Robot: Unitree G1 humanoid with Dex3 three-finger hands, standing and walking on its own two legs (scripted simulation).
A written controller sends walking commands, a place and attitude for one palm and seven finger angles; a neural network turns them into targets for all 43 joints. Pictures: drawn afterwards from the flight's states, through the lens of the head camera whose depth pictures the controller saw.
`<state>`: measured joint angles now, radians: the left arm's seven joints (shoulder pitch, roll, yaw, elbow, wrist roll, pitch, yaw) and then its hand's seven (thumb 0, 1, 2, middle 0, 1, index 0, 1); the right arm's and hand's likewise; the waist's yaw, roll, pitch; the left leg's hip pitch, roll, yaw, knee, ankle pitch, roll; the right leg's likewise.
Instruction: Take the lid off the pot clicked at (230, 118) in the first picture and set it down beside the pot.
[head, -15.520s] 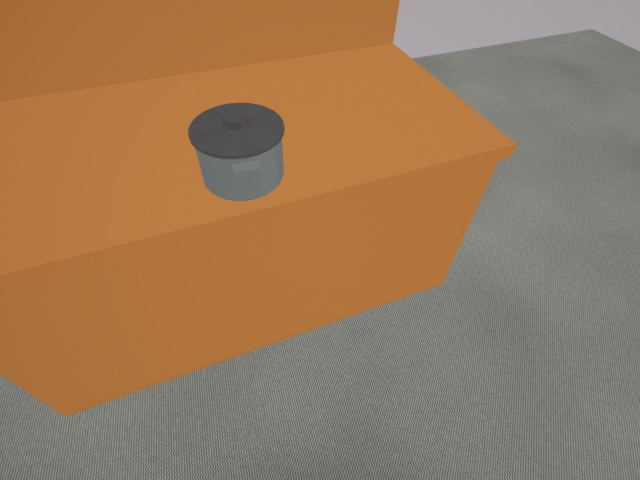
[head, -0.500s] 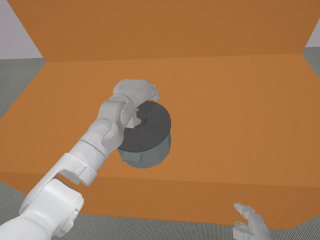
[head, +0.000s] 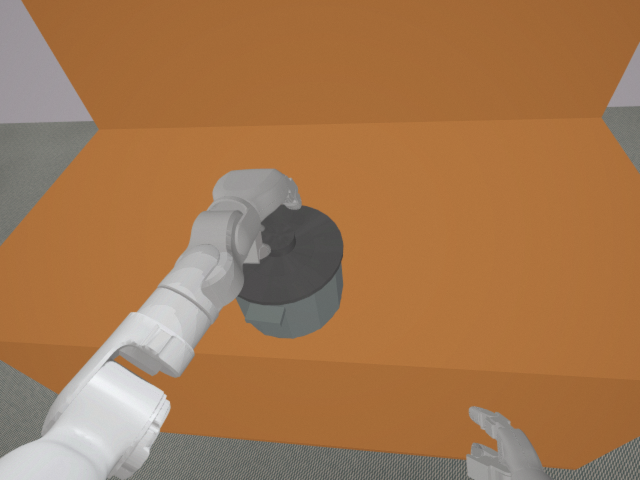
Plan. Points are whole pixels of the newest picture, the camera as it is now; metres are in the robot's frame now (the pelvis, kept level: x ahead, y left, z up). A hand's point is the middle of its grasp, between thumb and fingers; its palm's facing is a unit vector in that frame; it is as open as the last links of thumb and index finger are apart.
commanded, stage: move the open hand above the knob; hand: left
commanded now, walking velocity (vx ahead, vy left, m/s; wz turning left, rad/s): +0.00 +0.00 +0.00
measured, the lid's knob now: (277, 239) +0.44 +0.09 +0.05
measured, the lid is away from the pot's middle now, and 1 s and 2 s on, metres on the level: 0.00 0.00 0.00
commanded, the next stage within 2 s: lower the open fingers around the knob in 0.76 s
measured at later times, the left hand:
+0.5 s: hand (265, 211) +0.42 +0.09 +0.12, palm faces -0.20 -0.04 -0.98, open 9.9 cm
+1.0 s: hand (262, 233) +0.40 +0.09 +0.11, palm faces -0.26 -0.02 -0.96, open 9.9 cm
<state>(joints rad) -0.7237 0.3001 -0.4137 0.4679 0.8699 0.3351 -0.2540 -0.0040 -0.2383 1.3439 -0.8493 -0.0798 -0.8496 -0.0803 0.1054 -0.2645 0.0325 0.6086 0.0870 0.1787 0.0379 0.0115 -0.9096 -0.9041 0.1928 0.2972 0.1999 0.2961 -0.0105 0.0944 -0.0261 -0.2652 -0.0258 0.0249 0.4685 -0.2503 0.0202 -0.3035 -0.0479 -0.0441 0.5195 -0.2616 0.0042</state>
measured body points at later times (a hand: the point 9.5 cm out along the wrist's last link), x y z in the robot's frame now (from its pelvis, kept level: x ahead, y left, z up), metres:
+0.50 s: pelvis +0.00 +0.00 +0.00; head +0.02 -0.04 +0.45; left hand +0.43 +0.09 +0.18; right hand +0.17 -0.23 -0.12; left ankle -0.01 +0.11 -0.74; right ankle +0.00 -0.12 -0.74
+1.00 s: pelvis +0.00 +0.00 +0.00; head +0.02 -0.04 +0.45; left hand +0.41 +0.09 +0.16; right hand +0.19 -0.22 -0.11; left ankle -0.01 +0.11 -0.74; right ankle +0.00 -0.12 -0.74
